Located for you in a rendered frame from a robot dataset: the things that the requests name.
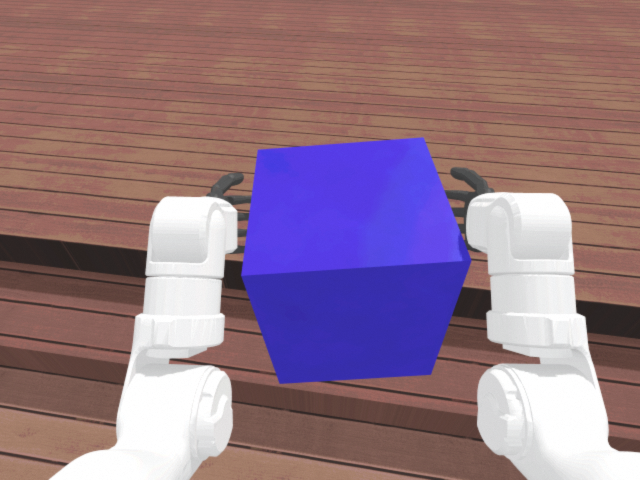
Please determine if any right robot upper arm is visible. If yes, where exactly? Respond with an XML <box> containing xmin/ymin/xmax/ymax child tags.
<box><xmin>477</xmin><ymin>363</ymin><xmax>640</xmax><ymax>480</ymax></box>

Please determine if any left robot forearm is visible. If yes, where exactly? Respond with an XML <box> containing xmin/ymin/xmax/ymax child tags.
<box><xmin>116</xmin><ymin>197</ymin><xmax>237</xmax><ymax>440</ymax></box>

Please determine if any left robot upper arm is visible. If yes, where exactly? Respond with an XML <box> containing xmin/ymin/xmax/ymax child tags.
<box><xmin>49</xmin><ymin>363</ymin><xmax>233</xmax><ymax>480</ymax></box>

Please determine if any right robot hand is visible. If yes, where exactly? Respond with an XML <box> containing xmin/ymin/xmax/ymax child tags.
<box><xmin>444</xmin><ymin>167</ymin><xmax>495</xmax><ymax>252</ymax></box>

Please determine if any carton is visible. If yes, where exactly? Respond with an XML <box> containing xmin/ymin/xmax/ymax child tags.
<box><xmin>241</xmin><ymin>137</ymin><xmax>472</xmax><ymax>384</ymax></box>

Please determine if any right robot forearm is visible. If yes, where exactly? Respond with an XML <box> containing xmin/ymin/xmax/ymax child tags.
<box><xmin>466</xmin><ymin>192</ymin><xmax>609</xmax><ymax>434</ymax></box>

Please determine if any left robot hand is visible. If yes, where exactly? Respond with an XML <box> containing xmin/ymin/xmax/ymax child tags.
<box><xmin>206</xmin><ymin>173</ymin><xmax>252</xmax><ymax>254</ymax></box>

